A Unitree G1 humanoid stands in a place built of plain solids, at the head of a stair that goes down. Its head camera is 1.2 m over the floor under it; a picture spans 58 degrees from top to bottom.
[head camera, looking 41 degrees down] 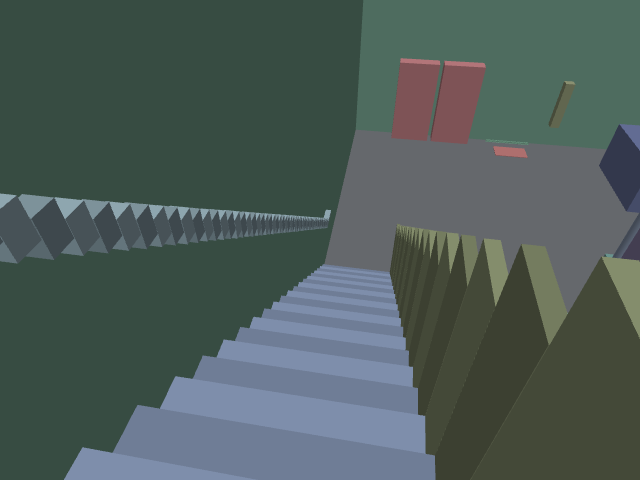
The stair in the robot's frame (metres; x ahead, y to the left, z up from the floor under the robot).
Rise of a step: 0.20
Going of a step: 0.25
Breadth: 1.14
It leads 10 degrees to the right of straight ahead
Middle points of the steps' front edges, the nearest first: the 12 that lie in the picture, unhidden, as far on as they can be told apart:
0.76 0.15 -0.39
1.00 0.11 -0.59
1.25 0.07 -0.79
1.50 0.03 -0.98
1.74 -0.02 -1.18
1.99 -0.06 -1.38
2.24 -0.10 -1.57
2.48 -0.14 -1.77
2.73 -0.18 -1.97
2.98 -0.23 -2.16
3.22 -0.27 -2.36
3.47 -0.31 -2.56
